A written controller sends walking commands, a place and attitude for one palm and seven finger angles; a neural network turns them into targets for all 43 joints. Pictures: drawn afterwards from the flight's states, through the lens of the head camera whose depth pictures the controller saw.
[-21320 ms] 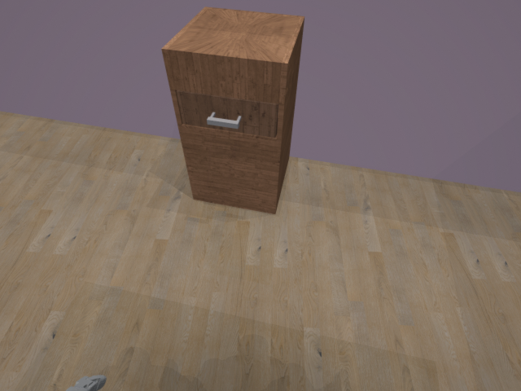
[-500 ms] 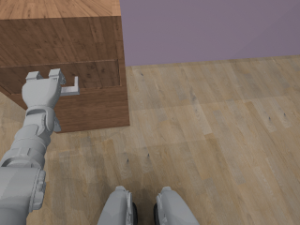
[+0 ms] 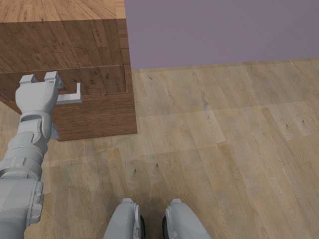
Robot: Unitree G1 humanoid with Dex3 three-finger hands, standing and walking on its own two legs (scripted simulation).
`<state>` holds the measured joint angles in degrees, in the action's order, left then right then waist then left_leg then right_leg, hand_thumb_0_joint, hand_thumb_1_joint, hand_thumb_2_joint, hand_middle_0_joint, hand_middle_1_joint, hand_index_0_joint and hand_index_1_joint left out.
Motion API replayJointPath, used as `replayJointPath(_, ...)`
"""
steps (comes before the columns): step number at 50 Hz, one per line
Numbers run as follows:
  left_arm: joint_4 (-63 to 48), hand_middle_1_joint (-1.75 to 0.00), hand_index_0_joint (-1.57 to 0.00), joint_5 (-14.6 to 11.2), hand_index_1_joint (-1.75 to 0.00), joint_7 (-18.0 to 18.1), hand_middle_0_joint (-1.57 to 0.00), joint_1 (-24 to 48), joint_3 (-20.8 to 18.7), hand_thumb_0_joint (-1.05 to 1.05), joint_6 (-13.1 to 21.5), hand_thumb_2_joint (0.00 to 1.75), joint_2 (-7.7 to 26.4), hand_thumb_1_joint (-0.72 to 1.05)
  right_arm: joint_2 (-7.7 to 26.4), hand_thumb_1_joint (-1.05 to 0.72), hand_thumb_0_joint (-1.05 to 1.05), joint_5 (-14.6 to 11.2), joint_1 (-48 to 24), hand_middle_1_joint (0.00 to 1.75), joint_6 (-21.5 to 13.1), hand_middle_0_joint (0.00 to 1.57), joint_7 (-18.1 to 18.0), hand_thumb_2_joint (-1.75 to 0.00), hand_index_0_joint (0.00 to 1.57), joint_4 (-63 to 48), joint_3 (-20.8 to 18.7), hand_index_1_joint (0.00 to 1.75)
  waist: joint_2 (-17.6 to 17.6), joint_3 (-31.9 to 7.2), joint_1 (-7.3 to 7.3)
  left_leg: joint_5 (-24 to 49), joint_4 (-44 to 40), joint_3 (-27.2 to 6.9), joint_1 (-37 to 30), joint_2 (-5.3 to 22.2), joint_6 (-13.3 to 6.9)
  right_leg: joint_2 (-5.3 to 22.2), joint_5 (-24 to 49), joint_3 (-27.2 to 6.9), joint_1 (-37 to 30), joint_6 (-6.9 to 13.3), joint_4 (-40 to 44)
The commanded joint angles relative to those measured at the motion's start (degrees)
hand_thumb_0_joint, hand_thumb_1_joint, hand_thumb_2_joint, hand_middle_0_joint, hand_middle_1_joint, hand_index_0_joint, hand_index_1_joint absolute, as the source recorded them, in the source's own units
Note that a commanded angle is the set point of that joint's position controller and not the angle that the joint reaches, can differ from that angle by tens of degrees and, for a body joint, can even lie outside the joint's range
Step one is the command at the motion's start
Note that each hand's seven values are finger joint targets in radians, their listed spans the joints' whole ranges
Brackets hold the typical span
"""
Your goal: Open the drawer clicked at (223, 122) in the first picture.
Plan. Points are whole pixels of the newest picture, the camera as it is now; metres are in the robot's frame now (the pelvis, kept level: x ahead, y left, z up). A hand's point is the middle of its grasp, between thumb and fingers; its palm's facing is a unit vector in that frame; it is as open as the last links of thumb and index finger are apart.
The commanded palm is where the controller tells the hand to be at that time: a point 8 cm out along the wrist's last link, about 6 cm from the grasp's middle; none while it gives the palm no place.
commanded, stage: re-aim the fingers above the handle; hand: left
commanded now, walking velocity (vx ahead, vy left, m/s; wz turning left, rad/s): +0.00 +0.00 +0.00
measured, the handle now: (61, 93) +0.53 +0.29 -0.11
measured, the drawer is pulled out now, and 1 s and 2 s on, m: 0.00 0.00 0.00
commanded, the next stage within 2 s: lower the fingers behind the handle in 0.84 s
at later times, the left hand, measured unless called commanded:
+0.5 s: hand (47, 106) +0.46 +0.29 -0.05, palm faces -0.06 -0.02 -1.00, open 13.8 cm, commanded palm +0.45 +0.26 +0.00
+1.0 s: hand (46, 112) +0.44 +0.29 -0.06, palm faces -0.11 -0.01 -0.99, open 13.8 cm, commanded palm +0.44 +0.26 +0.00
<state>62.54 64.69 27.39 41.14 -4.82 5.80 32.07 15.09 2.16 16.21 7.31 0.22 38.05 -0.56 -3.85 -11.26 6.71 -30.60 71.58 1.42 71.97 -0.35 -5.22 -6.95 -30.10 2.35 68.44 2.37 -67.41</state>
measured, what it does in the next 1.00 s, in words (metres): stands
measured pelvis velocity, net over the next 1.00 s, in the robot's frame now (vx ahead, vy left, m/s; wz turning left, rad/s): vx -0.01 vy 0.01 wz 0.01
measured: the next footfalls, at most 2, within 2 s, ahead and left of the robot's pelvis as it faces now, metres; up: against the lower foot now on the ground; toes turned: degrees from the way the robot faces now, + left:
none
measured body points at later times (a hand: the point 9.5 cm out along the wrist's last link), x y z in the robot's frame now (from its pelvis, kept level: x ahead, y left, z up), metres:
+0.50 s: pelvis -0.01 +0.01 +0.00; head +0.16 +0.04 +0.42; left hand +0.46 +0.29 +0.00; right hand +0.04 -0.26 -0.13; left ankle +0.01 +0.06 -0.62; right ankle +0.00 -0.10 -0.62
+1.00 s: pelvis -0.01 +0.01 +0.00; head +0.15 +0.03 +0.42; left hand +0.45 +0.29 -0.01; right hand +0.02 -0.27 -0.13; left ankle +0.01 +0.06 -0.62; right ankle +0.00 -0.10 -0.62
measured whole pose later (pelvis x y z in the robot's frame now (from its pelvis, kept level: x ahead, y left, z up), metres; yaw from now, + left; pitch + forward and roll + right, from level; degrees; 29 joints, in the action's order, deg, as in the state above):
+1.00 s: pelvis -0.01 +0.01 +0.00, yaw +0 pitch +31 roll -5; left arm 65.0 64.5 27.9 43.5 -2.6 3.1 31.0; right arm 14.9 2.0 16.6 7.5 0.7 39.5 -0.9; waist -4.1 -11.0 6.4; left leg -29.8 72.7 1.1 73.6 -0.8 -5.7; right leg -6.4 -29.5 2.9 69.6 1.8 -68.2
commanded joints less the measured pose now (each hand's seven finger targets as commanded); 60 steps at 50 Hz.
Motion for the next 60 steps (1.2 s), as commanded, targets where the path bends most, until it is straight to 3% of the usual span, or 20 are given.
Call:
replayJointPath(1,-11.8,-1.20,-0.30,-1.2,-1.20,1.6,-0.30,15.1,-2.0,0.00,2.4,0.30,13.5,-0.50,9.9,-0.90,0.00,0.1,9.3,0.30,-0.6,0.20,-1.1,-0.90,0.20,-1.7,-4.0,0.30,-2.6,-29.9,-0.01,28.4,-5.7,-4.5,-26.8,1.1,2.0,1.4,24.7,-2.2,-13.8,0.0,6.9)
replayJointPath(6,-12.5,-1.20,-0.30,-0.8,-1.20,2.7,-0.30,17.7,-0.6,0.00,4.9,0.30,11.4,-0.50,9.9,-0.90,0.00,0.4,9.6,0.30,-0.9,0.20,-1.0,-0.90,0.20,-0.1,-4.7,0.30,-3.8,-27.5,0.95,27.1,-5.4,-5.7,-27.6,1.3,2.5,1.3,20.3,-1.5,-8.4,0.4,6.4)
replayJointPath(9,-15.2,-1.20,-0.30,-0.1,-1.20,4.2,-0.30,22.1,0.3,0.00,5.6,0.30,10.2,-0.50,9.7,-0.90,0.00,0.7,9.4,0.30,-0.9,0.20,-0.8,-0.90,0.20,0.3,-5.1,0.30,-6.9,-29.6,1.53,30.1,-5.3,-6.8,-31.3,1.6,3.0,1.3,19.5,-1.0,-4.8,0.5,5.8)
replayJointPath(10,-14.5,-1.20,-0.30,0.4,-1.20,5.0,-0.30,21.7,-1.3,0.00,5.4,0.30,12.0,-0.50,10.0,-0.90,0.00,0.7,9.6,0.30,-0.7,0.20,-0.7,-0.90,0.20,0.4,-5.2,0.30,-7.2,-30.1,0.89,30.5,-5.4,-7.8,-32.6,1.9,3.6,1.2,18.3,-0.5,-3.6,0.6,5.4)
replayJointPath(12,-13.2,-1.20,-0.30,0.7,-1.20,6.1,-0.30,22.5,-0.7,0.00,4.3,0.30,10.9,-0.50,9.9,-0.90,0.00,0.9,9.5,0.30,-0.4,0.20,-0.4,-0.90,0.20,0.5,-5.2,0.30,-8.0,-30.3,1.18,31.0,-5.3,-8.2,-33.4,2.0,4.0,1.1,17.3,-0.1,-2.0,0.7,5.1)
replayJointPath(14,-11.1,-1.20,-0.30,0.5,-1.20,7.0,-0.30,22.7,-3.4,0.00,2.6,0.30,13.9,-0.50,10.4,-0.90,0.00,1.1,9.6,0.30,-0.1,0.20,-0.1,-0.90,0.20,0.6,-4.9,0.30,-7.7,-29.8,0.47,31.4,-5.5,-8.3,-32.7,1.9,4.2,1.2,17.4,0.3,-2.8,0.9,4.7)
replayJointPath(17,-8.1,-1.20,-0.30,1.6,-1.20,7.5,-0.30,23.3,-2.6,0.00,-0.6,0.30,14.2,-0.50,10.5,-0.90,0.00,0.8,9.3,0.30,0.3,0.20,0.2,-0.90,0.20,-0.2,-4.4,0.30,-7.0,-30.1,0.69,29.8,-5.8,-7.8,-31.2,1.7,4.0,1.2,17.1,0.5,-3.6,0.6,4.9)
replayJointPath(19,-8.1,-1.20,-0.30,1.2,-1.20,6.7,-0.30,22.4,-3.2,0.00,-2.2,0.30,14.5,-0.50,10.8,-0.90,0.00,0.8,9.5,0.30,0.4,0.20,0.4,-0.90,0.20,-0.7,-4.3,0.30,-8.1,-31.7,-0.37,31.9,-6.6,-8.3,-33.8,2.0,4.4,1.2,18.0,0.9,-4.7,0.7,4.7)
replayJointPath(24,-9.4,-1.20,-0.30,-0.5,-1.20,2.6,-0.30,19.4,-0.5,0.00,-2.7,0.30,11.4,-0.50,10.4,-0.90,0.00,0.2,9.7,0.30,0.6,0.20,0.0,-0.90,0.20,-1.8,-4.3,0.30,-5.3,-33.5,0.04,32.2,-7.5,-7.8,-35.3,2.1,3.7,1.1,20.1,0.4,-8.5,0.2,6.4)
replayJointPath(29,-12.2,-1.20,-0.30,-0.8,-1.20,0.7,-0.30,22.0,2.8,0.00,0.9,0.30,7.9,-0.50,9.9,-0.90,0.00,0.0,9.3,0.30,0.2,0.20,-1.1,-0.90,0.20,-0.8,-4.4,0.30,-4.4,-27.4,1.96,27.3,-8.5,-8.9,-34.2,2.7,3.6,1.3,15.6,0.3,-4.6,0.4,7.7)
replayJointPath(34,-11.2,-1.20,-0.30,0.9,-1.20,3.7,-0.30,24.1,-0.9,0.00,3.4,0.30,12.3,-0.50,10.2,-0.90,0.00,0.6,9.1,0.30,-0.3,0.20,-1.3,-0.90,0.20,0.0,-4.4,0.30,-6.5,-24.7,1.08,23.3,-7.9,-9.2,-30.7,2.3,3.9,1.5,12.1,0.3,-0.6,1.1,6.0)
replayJointPath(35,-11.0,-1.20,-0.30,1.5,-1.20,4.6,-0.30,25.3,0.8,0.00,3.2,0.30,10.3,-0.50,9.9,-0.90,0.00,0.6,9.2,0.30,-0.4,0.20,-1.0,-0.90,0.20,-0.1,-4.4,0.30,-8.2,-25.2,1.60,23.7,-7.7,-9.7,-31.6,2.3,4.3,1.4,11.9,0.5,0.9,1.0,5.5)
replayJointPath(39,-8.4,-1.20,-0.30,1.3,-1.20,7.3,-0.30,22.5,-4.0,0.00,0.5,0.30,14.6,-0.50,10.6,-0.90,0.00,1.2,9.2,0.30,0.0,0.20,-0.1,-0.90,0.20,-0.7,-4.2,0.30,-8.5,-29.2,-0.51,27.3,-6.9,-9.2,-31.6,2.1,4.7,1.3,13.4,0.8,-1.3,1.2,4.3)
replayJointPath(42,-6.9,-1.20,-0.30,1.4,-1.20,7.1,-0.30,21.0,-3.0,0.00,-2.2,0.30,13.9,-0.50,10.7,-0.90,0.00,0.7,9.5,0.30,0.3,0.20,0.3,-0.90,0.20,-1.2,-4.2,0.30,-7.2,-31.3,-0.43,28.3,-6.7,-8.6,-31.7,2.2,4.5,1.2,15.2,0.7,-3.7,0.7,4.6)
replayJointPath(45,-5.9,-1.20,-0.30,0.7,-1.20,4.6,-0.30,21.6,-0.4,0.00,-3.7,0.30,12.1,-0.50,10.9,-0.90,0.00,0.1,10.2,0.30,0.2,0.20,0.1,-0.90,0.20,-1.2,-4.2,0.30,-4.0,-31.1,1.01,26.9,-7.1,-8.3,-31.3,2.2,3.8,1.2,16.2,0.5,-5.5,0.1,5.7)
replayJointPath(49,-10.1,-1.20,-0.30,-0.9,-1.20,1.2,-0.30,24.2,0.4,0.00,-1.2,0.30,12.6,-0.50,10.6,-0.90,0.00,-0.1,10.1,0.30,-0.6,0.20,-0.9,-0.90,0.20,-0.7,-4.1,0.30,-3.9,-32.2,1.85,24.3,-7.0,-7.5,-30.6,1.9,2.8,1.3,16.0,-0.3,-7.4,0.2,6.7)
replayJointPath(51,-8.7,-1.20,-0.30,-0.9,-1.20,0.4,-0.30,22.8,1.4,0.00,0.8,0.30,11.3,-0.50,10.4,-0.90,0.00,0.0,9.9,0.30,-1.0,0.20,-1.4,-0.90,0.20,-0.2,-4.0,0.30,-3.2,-28.0,2.24,21.0,-6.2,-7.3,-27.6,1.6,2.5,1.2,13.5,-0.5,-5.1,0.3,6.7)
replayJointPath(55,-8.0,-1.20,-0.30,1.4,-1.20,1.6,-0.30,24.1,-0.5,0.00,4.6,0.30,14.9,-0.50,10.3,-0.90,0.00,0.4,9.0,0.30,-1.7,0.20,-1.8,-0.90,0.20,0.2,-3.5,0.30,-5.2,-24.3,2.12,18.7,-4.0,-6.9,-22.4,1.4,2.4,1.3,11.3,-0.8,-0.7,0.8,4.6)
replayJointPath(59,-7.3,-1.20,-0.30,1.8,-1.20,4.4,-0.30,21.2,-2.5,0.00,4.6,0.30,14.6,-0.50,10.2,-0.90,0.00,1.2,8.9,0.30,-1.5,0.20,-0.7,-0.90,0.20,-0.3,-3.9,0.30,-8.8,-27.7,0.50,23.9,-2.3,-7.2,-24.1,1.5,3.2,1.1,13.4,-0.2,1.0,1.3,1.9)
replayJointPath(60,-7.1,-1.20,-0.30,1.7,-1.20,5.0,-0.30,20.4,-3.2,0.00,4.2,0.30,15.1,-0.50,10.3,-0.90,0.00,1.2,9.1,0.30,-1.4,0.20,-0.4,-0.90,0.20,-0.6,-3.9,0.30,-7.7,-28.9,0.29,24.8,-1.6,-7.1,-23.9,1.5,3.1,1.1,14.4,-0.2,0.5,1.1,1.4)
